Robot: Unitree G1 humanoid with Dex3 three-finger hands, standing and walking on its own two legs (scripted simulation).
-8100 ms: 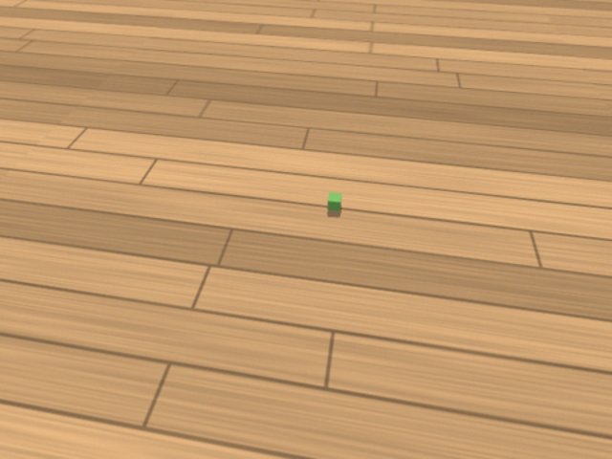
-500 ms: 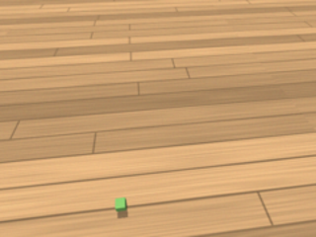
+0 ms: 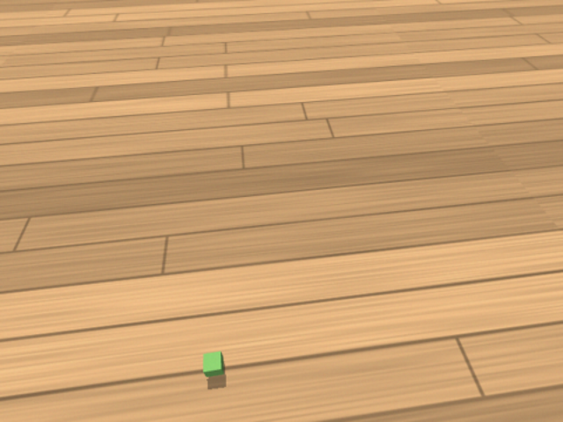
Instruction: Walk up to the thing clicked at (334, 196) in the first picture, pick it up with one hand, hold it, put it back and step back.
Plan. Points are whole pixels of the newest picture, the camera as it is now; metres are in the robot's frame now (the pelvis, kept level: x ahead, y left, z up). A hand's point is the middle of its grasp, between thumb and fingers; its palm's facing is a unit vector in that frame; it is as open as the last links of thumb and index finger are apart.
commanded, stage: walk up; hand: left
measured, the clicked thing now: (213, 364) +0.42 +0.27 -0.75
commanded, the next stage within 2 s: stand in 0.32 s
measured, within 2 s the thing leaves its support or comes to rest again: neither
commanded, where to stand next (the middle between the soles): +0.04 +0.02 m, yaw +1 degrees
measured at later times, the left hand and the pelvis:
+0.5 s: hand out of the picture +0.06 +0.25 -0.15, palm faces -0.03 -0.94 -0.35, open 7.3 cm; pelvis -0.02 +0.00 +0.00, yaw +0 degrees
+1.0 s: hand out of the picture +0.03 +0.26 -0.15, palm faces -0.04 -0.94 -0.35, open 7.3 cm; pelvis -0.04 +0.01 +0.01, yaw +0 degrees
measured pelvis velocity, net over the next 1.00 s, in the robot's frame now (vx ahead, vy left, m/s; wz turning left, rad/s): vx -0.04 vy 0.01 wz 0.00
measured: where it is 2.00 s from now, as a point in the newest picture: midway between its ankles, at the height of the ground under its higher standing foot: outside the picture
